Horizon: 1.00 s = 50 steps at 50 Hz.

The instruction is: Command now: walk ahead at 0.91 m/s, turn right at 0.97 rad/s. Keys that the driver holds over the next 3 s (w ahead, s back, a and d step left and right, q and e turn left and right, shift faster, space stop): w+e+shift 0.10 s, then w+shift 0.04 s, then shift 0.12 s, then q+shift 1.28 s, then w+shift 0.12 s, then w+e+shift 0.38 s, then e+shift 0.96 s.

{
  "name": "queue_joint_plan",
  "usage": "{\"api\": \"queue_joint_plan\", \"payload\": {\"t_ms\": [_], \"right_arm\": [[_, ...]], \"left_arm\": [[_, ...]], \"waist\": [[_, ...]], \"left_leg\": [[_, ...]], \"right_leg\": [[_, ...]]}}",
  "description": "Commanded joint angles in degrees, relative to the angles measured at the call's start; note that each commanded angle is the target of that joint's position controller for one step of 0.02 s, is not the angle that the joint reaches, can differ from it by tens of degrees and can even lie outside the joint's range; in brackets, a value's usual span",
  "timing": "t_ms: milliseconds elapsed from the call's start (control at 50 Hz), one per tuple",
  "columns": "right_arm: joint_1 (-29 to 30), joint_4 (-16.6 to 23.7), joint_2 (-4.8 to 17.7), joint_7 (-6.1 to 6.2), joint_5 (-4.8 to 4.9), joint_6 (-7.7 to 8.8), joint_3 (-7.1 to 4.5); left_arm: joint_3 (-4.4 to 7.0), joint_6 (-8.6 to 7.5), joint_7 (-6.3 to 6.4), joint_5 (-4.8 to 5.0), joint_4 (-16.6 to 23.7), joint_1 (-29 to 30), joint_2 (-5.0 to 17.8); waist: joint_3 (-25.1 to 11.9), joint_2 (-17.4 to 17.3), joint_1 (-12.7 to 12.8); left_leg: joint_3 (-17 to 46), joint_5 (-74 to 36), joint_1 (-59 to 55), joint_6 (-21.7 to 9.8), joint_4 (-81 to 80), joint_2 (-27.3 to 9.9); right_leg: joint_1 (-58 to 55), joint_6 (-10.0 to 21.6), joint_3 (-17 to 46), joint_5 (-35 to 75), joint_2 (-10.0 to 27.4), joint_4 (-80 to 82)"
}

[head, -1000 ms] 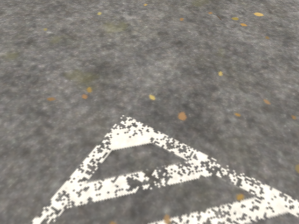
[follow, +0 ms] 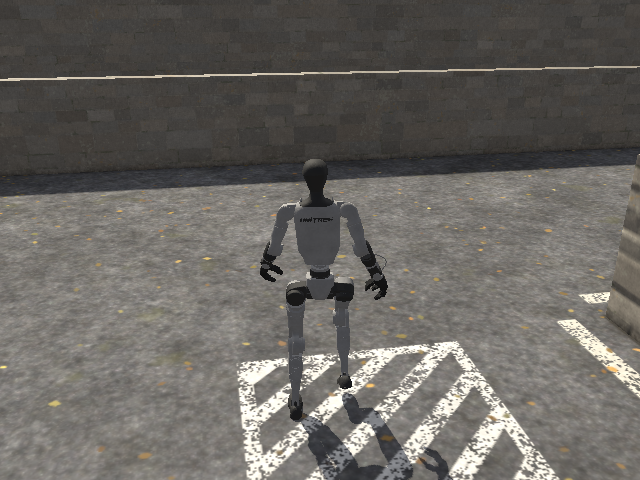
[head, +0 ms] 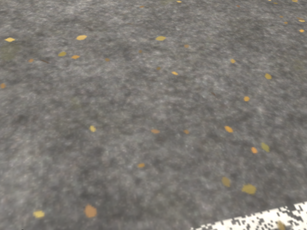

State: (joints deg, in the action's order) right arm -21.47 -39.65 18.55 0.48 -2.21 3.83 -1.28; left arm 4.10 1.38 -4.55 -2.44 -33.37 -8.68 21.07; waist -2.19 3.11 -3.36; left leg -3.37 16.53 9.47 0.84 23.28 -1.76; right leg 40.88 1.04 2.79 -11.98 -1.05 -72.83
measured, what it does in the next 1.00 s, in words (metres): walks ahead: right foot, then left foot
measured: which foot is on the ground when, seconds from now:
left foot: down 0.00-0.26, up 0.28-0.72, down 0.74-1.00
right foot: up 0.00-0.26, down 0.28-0.76, up 0.78-1.00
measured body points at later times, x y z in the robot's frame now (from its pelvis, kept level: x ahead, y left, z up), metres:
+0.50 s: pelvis +0.32 -0.08 +0.00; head +0.36 -0.09 +0.45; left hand +0.51 +0.14 -0.11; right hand +0.33 -0.37 -0.12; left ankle +0.37 +0.10 -0.65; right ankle +0.31 -0.13 -0.74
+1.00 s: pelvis +0.48 -0.09 -0.01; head +0.54 -0.06 +0.44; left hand +0.65 +0.21 -0.10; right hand +0.68 -0.35 -0.09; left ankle +0.55 -0.01 -0.74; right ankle +0.56 -0.26 -0.69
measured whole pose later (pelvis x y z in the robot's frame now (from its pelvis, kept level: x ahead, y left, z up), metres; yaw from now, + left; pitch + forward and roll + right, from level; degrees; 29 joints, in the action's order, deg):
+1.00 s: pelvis +0.48 -0.09 -0.01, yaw +14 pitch +2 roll -2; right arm -14.2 -32.1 18.2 2.1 0.6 -1.6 -5.6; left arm 2.9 0.3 0.7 0.3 -40.4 2.0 15.4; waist 5.0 -0.3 -2.0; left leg 7.9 5.0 23.1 -4.6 26.7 7.6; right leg 30.3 -3.6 10.1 -21.9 -2.5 -52.3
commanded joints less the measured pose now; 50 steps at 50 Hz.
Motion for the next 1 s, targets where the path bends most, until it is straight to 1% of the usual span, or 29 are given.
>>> {"api": "queue_joint_plan", "payload": {"t_ms": [20, 80, 140, 180, 200, 220, 240, 260, 280, 300, 320, 340, 360, 380, 440, 500, 560, 620, 660, 720, 740, 760, 780, 800, 820, 840, 860, 920, 1000], "right_arm": [[-2.9, 1.1, 7.1, -0.43, -0.02, 1.54, -2.24], [-6.1, -1.5, 5.7, -0.63, -0.29, 2.07, -2.08], [-9.9, -4.6, 4.8, -0.14, -0.72, 2.35, -1.93], [-9.3, -6.1, 5.3, 0.30, -0.63, 1.90, -1.95], [-8.3, -6.7, 6.2, 0.60, -0.44, 1.70, -1.93], [-9.3, -7.9, 7.6, 0.93, 0.09, 1.54, -2.06], [-9.0, -8.8, 9.6, 1.19, 0.58, 1.10, -2.38], [-4.5, -6.6, 16.8, 2.06, 4.65, 1.39, -4.33], [-1.5, -5.3, 14.0, 2.26, 4.38, 2.22, -3.43], [-11.2, -3.1, 2.6, 0.72, 0.39, 2.85, -0.36], [-11.3, -6.5, 7.2, 0.41, 2.84, 3.77, -1.02], [-5.7, -4.6, 8.6, 0.66, 6.06, 3.46, -2.01], [-2.2, -3.2, 7.7, 1.05, 6.23, 3.26, -1.92], [-1.4, -4.5, 6.5, 1.47, 5.60, 2.44, -2.23], [-7.7, -6.9, 1.7, 1.59, 4.60, -1.13, -2.32], [-4.0, -3.6, 0.9, 1.83, 3.67, -1.86, -3.02], [0.6, -1.2, 0.0, 0.68, 2.87, -1.50, -2.83], [4.3, 1.4, -0.1, -1.56, 2.77, -1.85, -2.78], [5.1, 3.2, 1.6, -3.01, 2.80, -2.31, -3.36], [0.1, 4.0, 5.0, -3.50, 3.12, -2.62, -4.98], [-6.0, 2.8, 6.5, -2.91, 3.05, -2.24, -5.92], [-8.6, 3.5, 11.2, -1.51, 2.71, -1.80, -7.45], [-4.2, 5.8, 15.2, -0.50, 1.25, -1.73, -8.08], [-0.9, 8.9, 13.4, -1.05, 0.30, -1.29, -7.26], [3.1, 10.3, 11.0, -1.06, 0.91, -1.11, -6.77], [6.1, 10.5, 8.8, -0.79, 2.70, -1.54, -6.32], [8.3, 11.2, 7.1, -0.14, 3.92, -2.13, -5.83], [10.0, 12.7, 7.1, 1.37, 2.87, -4.07, -6.33], [8.8, 12.7, 9.0, 2.56, 2.88, -5.41, -7.32]], "left_arm": [[0.20, 0.16, -0.68, 0.24, 4.3, 5.3, 2.5], [-0.15, 0.30, -1.11, 0.13, 5.0, 10.5, 2.2], [-1.48, -0.49, -2.10, 0.16, 6.2, 16.4, 0.1], [-2.82, -1.50, -2.40, -0.06, 6.4, 17.7, -2.2], [-3.37, -1.85, -2.17, -0.22, 6.0, 16.8, -3.3], [-3.34, -2.08, -1.49, -0.55, 4.8, 14.0, -3.3], [-2.73, -2.58, -0.72, -0.84, 2.6, 6.3, -1.9], [0.55, -3.84, 0.27, 5.26, 2.5, -3.6, 3.0], [1.77, -3.46, 1.96, 5.03, -1.3, -12.7, 6.8], [1.64, -3.38, 4.03, 2.63, -2.3, -12.5, 12.7], [1.64, -3.19, 4.74, 1.39, -0.4, -15.5, 9.5], [0.85, -3.51, 4.11, 0.43, -2.1, -13.2, 7.1], [0.53, -4.43, 3.71, 1.75, -3.2, -8.9, 5.3], [-0.19, -5.12, 3.72, 2.59, -3.4, -4.6, 2.4], [-0.86, -6.37, 3.28, 2.02, -4.1, 1.5, -1.5], [-0.86, -6.88, 4.29, 0.93, -5.0, 6.0, -1.7], [-0.83, -5.64, 6.24, 1.45, -5.6, 7.4, -1.2], [-0.23, -3.82, 7.29, 2.31, -7.0, 5.5, 1.0], [0.31, -2.30, 7.53, 2.85, -7.2, 5.9, 2.2], [0.97, -0.50, 8.18, 3.75, -6.4, 7.4, 2.9], [0.86, -0.09, 8.11, 4.03, -6.1, 8.1, 2.4], [0.58, -0.41, 7.62, 3.57, -5.1, 7.0, 1.3], [-0.48, -0.70, 6.42, 1.18, -3.0, 2.7, -3.4], [-0.23, -2.01, 5.10, 1.76, -3.7, 1.6, 1.0], [0.24, -2.65, 4.56, 3.18, -2.9, 5.6, 2.8], [0.27, -2.68, 4.72, 2.58, -2.8, 7.5, 1.9], [0.40, -2.20, 5.14, 1.91, -2.9, 8.4, 1.9], [0.09, -1.48, 4.92, 2.51, -4.2, 8.2, -1.1], [0.15, -1.31, 5.65, 3.05, -5.6, 7.5, -1.7]], "waist": [[4.9, -9.5, -0.4], [8.8, -9.5, -1.7], [12.5, -8.5, -3.1], [14.3, -7.9, -2.2], [13.1, -8.6, -0.8], [9.8, -10.3, 0.7], [4.9, -12.0, 4.9], [-2.3, -16.2, 12.9], [-6.7, -12.3, 17.4], [-19.2, 7.3, 6.8], [-34.8, 0.8, 13.0], [-26.7, -0.6, 12.0], [-14.3, -4.7, 8.7], [-7.4, -6.3, 5.9], [-1.8, -1.0, 0.4], [2.0, 2.3, -1.2], [1.9, 2.8, 0.4], [0.9, 0.8, 2.5], [1.2, 0.7, 2.5], [-0.4, 1.3, -0.3], [-3.1, -1.2, -3.7], [-3.9, -10.6, -4.5], [-8.1, -25.7, 2.9], [-18.9, -17.3, 0.8], [-14.3, -10.2, 1.2], [-7.1, -2.1, 3.4], [-4.8, -0.4, 4.3], [-3.5, -4.3, 4.9], [-6.2, -8.2, 3.3]], "left_leg": [[9.4, 5.7, -8.6, -3.1, -13.7, -12.6], [2.2, -0.5, -10.3, -3.1, -15.3, -12.3], [-2.4, -8.4, -12.4, -3.2, -17.6, -12.2], [-7.2, -29.5, -12.4, -3.1, -15.7, -11.5], [-9.8, -49.3, -11.2, -2.9, -12.7, -11.1], [-10.0, -69.3, -12.1, -3.1, -7.4, -11.7], [-9.6, -78.8, -12.5, -3.2, 2.7, -12.5], [-7.0, -82.3, -8.0, -3.0, 13.6, -13.6], [-6.8, -59.2, 4.9, -1.0, 29.3, -10.4], [-2.3, 18.7, 27.5, 0.9, 53.7, -1.0], [16.0, 23.1, 24.0, 0.0, 61.0, 1.7], [16.1, 18.9, 27.2, 0.8, 62.1, 0.8], [11.6, 13.7, 29.4, 1.2, 56.1, -2.3], [9.8, 10.0, 28.4, 2.0, 52.6, -4.2], [8.1, 1.7, 19.1, 3.3, 48.6, -5.1], [5.2, -5.9, 20.3, 3.9, 41.4, -4.0], [2.0, -17.8, 19.3, 3.1, 27.5, -3.2], [0.8, -20.5, 21.0, 1.5, 19.6, -3.3], [-0.3, -15.9, 22.0, -0.3, 17.7, -2.9], [-3.4, -7.1, 15.7, -4.5, 15.1, 1.6], [-3.1, -11.4, 7.3, -7.2, 9.1, 3.9], [8.0, -39.1, -2.7, -11.2, 4.8, -0.8], [35.5, -50.3, -16.5, -24.9, 3.1, -12.6], [46.8, -34.2, -18.7, -27.1, -3.2, -16.9], [42.1, -24.9, -14.5, -23.9, -4.7, -15.7], [36.6, -18.9, -7.2, -20.1, -5.3, -12.6], [32.6, -16.1, -2.1, -17.8, -5.3, -10.8], [27.3, -15.1, 3.6, -14.2, -5.3, -4.1], [28.9, -13.0, 3.3, -12.7, -3.6, -3.3]], "right_leg": [[14.1, -0.3, 1.3, 5.1, 3.2, -3.2], [15.7, 0.1, -1.1, 7.0, 3.7, 1.6], [14.1, 2.2, -5.0, 5.7, 3.7, 12.4], [6.9, 4.4, -9.9, 2.6, 2.2, 23.4], [-1.0, 5.7, -13.1, 0.7, -0.5, 28.8], [-8.6, 6.7, -15.5, -0.2, -4.3, 30.7], [-17.7, 7.9, -14.5, -0.1, -6.7, 33.4], [-33.9, 9.8, -7.8, 12.5, -4.5, 40.5], [-51.4, 11.5, 2.2, 22.8, 1.4, 45.7], [-77.9, 16.5, 23.8, 54.0, 20.5, 35.0], [-77.0, 21.2, 32.0, 59.6, 26.1, 37.1], [-69.2, 22.5, 23.3, 59.6, 25.1, 41.9], [-56.3, 19.9, 16.4, 49.7, 21.8, 46.4], [-46.8, 17.2, 11.8, 43.7, 19.0, 49.5], [-30.8, 13.1, -0.1, 43.8, 15.0, 57.0], [-24.5, 10.8, -9.1, 44.2, 11.9, 60.0], [-27.2, 8.5, -14.8, 39.3, 9.4, 58.6], [-35.0, 8.5, -14.4, 38.6, 13.3, 55.6], [-38.6, 8.4, -14.4, 40.5, 15.6, 51.9], [-38.7, 6.3, -15.2, 49.7, 15.8, 38.8], [-35.9, 4.2, -16.1, 47.5, 13.4, 28.0], [-25.2, 0.1, -15.6, 25.3, 7.6, 13.5], [-3.9, -4.9, -10.6, -23.9, -7.9, -8.6], [-2.9, -3.8, 6.3, -24.0, -6.8, -13.6], [-2.3, -2.4, 7.6, -20.4, -4.4, -12.2], [-1.4, -2.2, 6.9, -16.8, -2.3, -6.6], [-2.5, -2.1, 6.6, -14.5, -0.4, -0.6], [-9.6, -3.9, 4.2, -11.1, -2.1, 15.4], [-12.8, -5.8, 5.2, -7.1, -3.4, 25.3]]}}
Next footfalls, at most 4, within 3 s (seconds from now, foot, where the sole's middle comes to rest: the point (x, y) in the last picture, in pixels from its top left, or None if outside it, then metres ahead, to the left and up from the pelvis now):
0.28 right None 0.35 -0.15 -0.78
0.74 left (145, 213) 0.59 -0.01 -0.78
1.18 right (188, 197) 0.66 -0.21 -0.78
1.66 left None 0.45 -0.03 -0.78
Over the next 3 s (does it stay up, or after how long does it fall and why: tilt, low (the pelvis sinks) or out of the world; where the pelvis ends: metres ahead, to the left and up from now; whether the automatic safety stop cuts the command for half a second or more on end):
stays up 0.93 0.28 -0.02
